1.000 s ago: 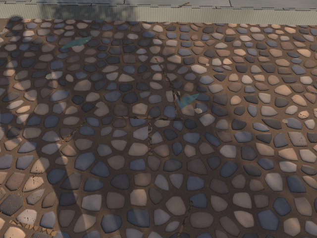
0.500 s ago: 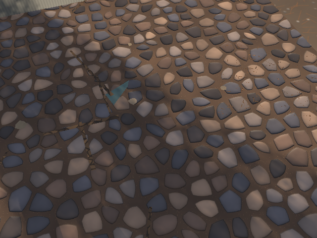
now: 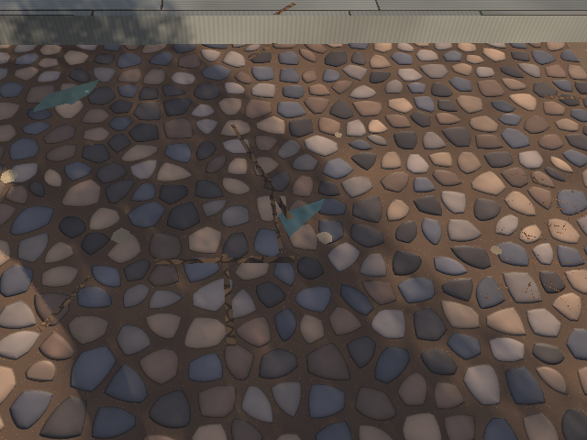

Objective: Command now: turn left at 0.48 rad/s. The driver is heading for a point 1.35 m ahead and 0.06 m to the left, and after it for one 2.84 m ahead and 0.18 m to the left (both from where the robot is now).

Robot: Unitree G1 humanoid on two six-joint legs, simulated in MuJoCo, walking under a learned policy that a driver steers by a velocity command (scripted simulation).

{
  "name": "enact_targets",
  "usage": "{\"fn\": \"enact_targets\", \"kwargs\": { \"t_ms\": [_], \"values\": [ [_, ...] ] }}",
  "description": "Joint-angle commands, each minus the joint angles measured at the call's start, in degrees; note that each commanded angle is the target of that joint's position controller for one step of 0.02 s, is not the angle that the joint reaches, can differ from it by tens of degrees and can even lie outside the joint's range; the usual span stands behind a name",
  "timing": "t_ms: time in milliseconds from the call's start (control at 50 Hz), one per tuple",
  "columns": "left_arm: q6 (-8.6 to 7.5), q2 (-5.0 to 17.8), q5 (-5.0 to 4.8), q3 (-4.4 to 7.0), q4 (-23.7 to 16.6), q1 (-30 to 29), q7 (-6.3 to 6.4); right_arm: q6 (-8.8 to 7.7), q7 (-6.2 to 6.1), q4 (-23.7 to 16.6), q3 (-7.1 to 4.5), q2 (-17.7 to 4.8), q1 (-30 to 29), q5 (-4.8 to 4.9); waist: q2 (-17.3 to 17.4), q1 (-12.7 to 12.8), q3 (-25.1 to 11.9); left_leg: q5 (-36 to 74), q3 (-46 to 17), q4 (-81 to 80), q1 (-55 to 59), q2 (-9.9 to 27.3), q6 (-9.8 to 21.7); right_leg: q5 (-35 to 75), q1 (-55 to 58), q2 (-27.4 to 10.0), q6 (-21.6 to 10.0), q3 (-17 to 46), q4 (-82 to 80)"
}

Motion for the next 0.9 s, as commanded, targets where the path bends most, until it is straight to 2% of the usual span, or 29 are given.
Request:
{"fn": "enact_targets", "kwargs": {
  "t_ms": [20, 100, 200, 260, 280, 300, 320, 340, 360, 380, 400, 420, 440, 480, 520, 600, 660, 680, 700, 720, 740, 760, 780, 820, 860, 900],
  "values": [
    [-0.28, 4.6, 0.1, 1.01, -3.5, 0.3, -0.43, -0.16, -0.14, -3.3, -2.57, -8.7, 0.4, 0.38, 6.8, 0.4, -4.9, 41.0, -12.8, -3.6, 10.4, 13.1, 9.8, 1.2, -7.5, -1.1, 2.0, 1.7, 4.1],
    [-0.2, 4.3, -0.39, 0.46, -5.6, -3.0, -0.34, 0.02, -0.33, -2.8, -3.52, -10.5, 3.4, 0.06, 8.1, -1.9, -5.0, 39.2, -16.2, -2.4, 12.4, 13.3, 10.1, 1.1, -8.0, -1.5, 2.6, 1.9, -2.6],
    [-0.62, 5.1, -0.79, 0.11, -7.3, -3.3, -0.15, 0.68, 0.25, -4.1, -4.31, -12.3, 1.1, -0.49, 9.6, -2.1, -5.4, 35.7, -20.5, -1.2, 6.9, 12.2, 8.9, 1.1, -0.6, -0.3, 1.4, 2.4, -10.1],
    [-1.24, 5.5, -1.07, 0.09, -7.4, -0.4, 0.08, 1.0, 0.69, -5.1, -4.6, -12.8, -2.6, -0.41, 10.6, -0.3, -5.2, 31.6, -23.7, -0.5, 2.8, 10.6, 6.5, 2.4, 7.1, 0.7, 0.4, 2.9, -18.9],
    [-1.57, 5.3, -0.97, 0.07, -6.9, 2.0, 0.29, 1.09, 0.74, -5.6, -4.59, -12.7, -4.6, -0.09, 10.2, 1.5, -5.0, 27.3, -23.9, 0.4, 0.4, 9.1, 4.6, 6.3, 11.7, 0.9, 0.1, 2.7, -25.7],
    [-2.14, 5.5, -0.39, 0.17, -6.2, 5.2, 0.6, 1.08, 0.69, -6.0, -4.4, -12.0, -5.9, 0.43, 8.4, 3.5, -5.8, 14.6, -22.9, 2.2, -4.2, 6.3, 2.2, 10.5, 19.1, -0.2, -0.4, 3.0, -34.6],
    [-2.6, 9.7, 0.5, 1.01, -6.1, 6.7, 1.14, 0.82, 0.8, -6.7, -3.37, -7.8, -3.8, 0.41, -2.7, 2.7, -6.9, -6.7, -16.5, 11.4, -12.5, 0.6, -0.7, 1.6, 26.6, -11.9, -2.6, 15.0, -41.6],
    [-2.33, 15.0, 0.56, 1.72, -8.0, 4.6, 1.07, 0.57, 0.56, -7.2, -2.68, -5.2, -0.6, -0.34, -12.6, 1.4, -6.7, -21.6, -5.9, 23.0, -22.7, -8.2, -2.1, -9.0, 28.1, -24.9, -7.7, 32.8, -46.3],
    [-1.96, 14.7, 1.43, 2.08, -7.2, 4.9, 0.69, 0.45, 0.7, -7.6, -3.5, -10.2, -2.3, -1.97, -10.7, 1.4, -3.9, -18.0, -4.9, 30.0, -24.1, -2.3, -1.9, -16.5, 20.9, -26.6, -11.7, 35.2, -47.6],
    [-2.09, 10.4, 1.04, 1.01, -7.8, 2.0, 0.44, 0.31, 1.19, -7.0, -4.19, -11.9, -4.1, -1.93, -6.3, 0.4, 1.0, -14.0, -4.9, 32.5, -23.9, -0.6, -2.0, -14.1, 16.7, -23.2, -11.5, 30.0, -47.5],
    [-2.36, 7.8, 0.58, 0.3, -7.9, -0.3, 0.24, 0.34, 1.75, -5.7, -4.14, -10.9, -3.3, -1.7, -4.5, -0.6, 3.8, -10.8, -4.3, 33.7, -22.5, -0.2, -2.8, -6.1, 14.2, -19.1, -10.3, 22.8, -47.0],
    [-2.77, 6.7, 0.5, -0.06, -8.2, -0.9, 0.28, 0.53, 2.35, -4.5, -3.9, -9.7, -1.5, -1.61, -5.3, -1.2, 2.8, -8.3, -3.2, 35.5, -21.0, -0.3, -3.6, 2.7, 15.2, -16.0, -9.6, 17.5, -45.9],
    [-3.26, 6.1, 0.4, -0.25, -7.8, 0.3, 0.43, 0.64, 2.8, -3.9, -3.61, -8.8, -0.4, -1.48, -5.9, -0.9, 1.6, -7.2, -2.3, 36.7, -20.3, -0.6, -4.3, 12.5, 16.6, -14.7, -10.0, 13.7, -44.5],
    [-4.01, 6.2, 0.28, -0.09, -6.5, 3.3, 0.03, 0.76, 3.04, -3.9, -3.08, -7.7, -0.9, -1.05, -5.1, -0.3, -0.4, -6.7, -2.0, 35.8, -19.5, -1.3, -5.0, 26.7, 19.3, -14.5, -10.7, 10.0, -41.7],
    [-4.36, 6.3, 0.23, 0.06, -5.4, 5.5, -0.22, 0.99, 2.97, -4.2, -2.56, -6.8, -2.7, -0.84, -5.6, 0.6, -1.2, -6.6, -1.8, 32.2, -19.3, -1.3, -5.6, 34.8, 21.7, -15.2, -11.6, 8.5, -39.9],
    [-4.05, 6.8, 0.27, 0.09, -4.0, 6.5, -0.65, 1.42, 2.68, -4.5, -0.98, -4.8, -6.2, -0.66, -7.2, 1.7, -2.1, -7.4, 1.6, 19.4, -12.4, 0.4, -5.4, 39.8, 20.6, -15.3, -12.2, 5.8, -37.4],
    [-3.31, 7.9, 0.3, 0.35, -2.5, 8.1, -1.19, 1.34, 1.98, -4.2, -0.29, -4.6, -6.9, -0.12, -8.4, 2.4, -3.0, -7.3, 5.3, 10.9, -5.8, 0.2, -4.1, 44.1, 19.6, -15.4, -12.3, 6.3, -34.3],
    [-3.09, 6.9, 0.05, -0.07, -1.9, 8.1, -1.32, 1.14, 1.6, -3.5, 0.11, -3.8, -5.9, -0.11, -7.5, 1.6, -3.1, -3.7, 5.3, 4.7, -1.9, 0.5, -3.4, 43.7, 18.3, -14.9, -11.4, 7.0, -33.0],
    [-3.0, 5.6, -0.35, -0.74, -1.3, 7.3, -1.38, 0.65, 1.06, -2.3, 0.65, -2.6, -3.8, -0.3, -5.4, -0.5, -2.8, 5.7, 4.5, -6.6, 5.0, 1.6, -2.6, 40.8, 15.1, -14.0, -9.2, 7.1, -31.8],
    [-3.44, 4.3, -0.48, -1.28, -1.0, 8.4, -1.42, -0.1, 0.16, -1.3, 0.49, -4.6, -2.4, -1.19, -2.3, -0.8, -4.1, 13.5, -0.3, -11.2, 13.7, 5.9, -2.1, 35.5, 10.5, -13.0, -6.0, 7.3, -31.4],
    [-3.86, 1.9, -0.46, -2.07, -2.2, 10.2, -1.66, -0.92, -0.76, -1.1, 0.13, -8.7, 0.7, -2.2, 5.9, -0.1, -8.0, 26.4, -11.4, -10.2, 21.8, 18.3, -0.8, 18.4, 5.9, -10.2, -3.5, 5.3, -26.7],
    [-2.88, 1.0, -1.41, -2.17, -1.1, 11.8, -1.25, -0.84, -1.16, -0.5, -0.04, -10.1, -3.9, -0.3, 12.6, 2.2, -5.8, 33.5, -10.5, -6.1, 10.5, 21.0, 5.6, 2.5, 11.2, -5.5, -3.0, 1.4, -28.9],
    [-2.15, 4.1, -0.85, -1.56, -0.5, 9.9, -0.81, -1.02, -0.91, -1.3, 0.38, -7.7, -6.7, -0.07, 9.7, 1.8, -4.6, 29.2, -8.5, -5.7, 9.6, 18.7, 5.9, 2.2, 11.7, -4.9, -2.7, 1.6, -27.8],
    [-1.7, 5.3, -0.84, -0.91, -0.5, 7.5, -1.0, -1.02, -1.18, -1.5, 0.11, -8.2, -7.7, -0.3, 9.5, 1.0, -2.9, 23.5, -5.5, -5.8, 8.3, 15.7, 4.6, 6.8, 10.0, -3.1, -2.4, 1.2, -25.2],
    [-1.29, 4.6, -0.47, -0.67, -0.4, 8.2, -1.43, -0.74, -1.71, -0.7, -0.57, -9.6, -5.9, 0.07, 11.1, 0.7, -2.5, 24.3, -4.2, -5.4, 7.5, 16.6, 5.3, 5.7, 7.7, -2.3, -2.1, 0.3, -20.1],
    [-0.7, 4.1, -0.29, -0.05, -0.2, 8.3, -1.47, -0.47, -1.88, -0.7, -0.72, -8.7, -4.3, -0.25, 11.1, -0.9, -2.4, 29.0, -5.9, -5.6, 7.1, 20.9, 9.4, -7.1, 3.1, -1.8, -1.8, -0.6, -6.9]
  ]
}}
